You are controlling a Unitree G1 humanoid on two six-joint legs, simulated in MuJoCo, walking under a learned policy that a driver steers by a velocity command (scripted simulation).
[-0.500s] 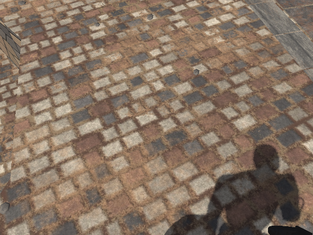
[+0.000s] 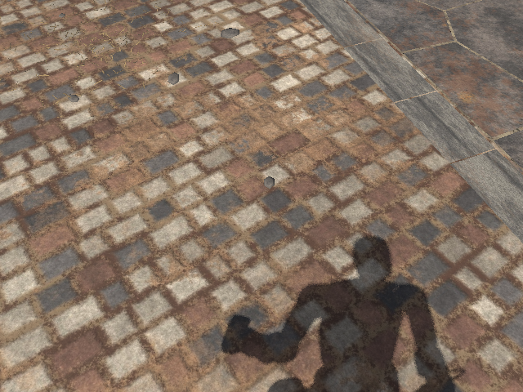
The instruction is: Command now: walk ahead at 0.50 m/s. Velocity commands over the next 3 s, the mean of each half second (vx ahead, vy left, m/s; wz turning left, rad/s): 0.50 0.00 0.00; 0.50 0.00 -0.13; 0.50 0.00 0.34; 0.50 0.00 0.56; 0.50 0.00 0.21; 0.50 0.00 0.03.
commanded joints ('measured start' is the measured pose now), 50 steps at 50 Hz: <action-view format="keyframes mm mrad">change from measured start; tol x32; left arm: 1 -126 46 5 -96 -8 -20 -17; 10 346 284 81 2 12 -28 -24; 50 83 53 35 22 8 16 13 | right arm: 1 27 -175 -39 -29 8 -1 -8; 31 -430 -73 -4 -175 9 -6 26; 38 94 -232 -69 -56 -15 -5 8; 50 -100 -128 -35 13 -8 -24 -7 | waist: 1 -16 99 60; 10 131 -293 -397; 31 146 -15 68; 38 -55 297 -416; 50 69 94 37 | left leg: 1 -14 286 -134 -64 193 153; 8 27 251 -83 361 608 68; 11 -691 62 -183 1090 -366 -14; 32 -613 151 -63 305 191 -17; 36 4 156 -76 290 165 81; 38 451 493 -750 118 -92 251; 43 -94 332 -230 -36 75 106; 50 -86 294 -99 -106 265 153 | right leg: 1 16 28 -26 -98 29 -8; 8 485 109 -82 -210 -117 -126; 10 1085 -273 628 -316 -294 -346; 18 541 -99 171 -535 -26 -256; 35 732 -87 8 -249 352 -148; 39 -69 118 107 624 -602 -51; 50 -20 -24 20 191 -86 -9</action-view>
